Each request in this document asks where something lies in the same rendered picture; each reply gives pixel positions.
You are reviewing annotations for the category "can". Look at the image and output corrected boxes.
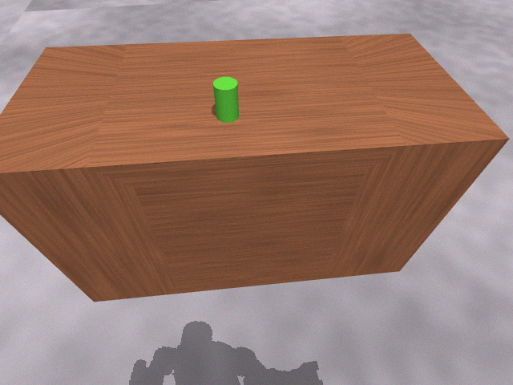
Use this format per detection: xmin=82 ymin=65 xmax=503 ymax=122
xmin=213 ymin=77 xmax=239 ymax=123

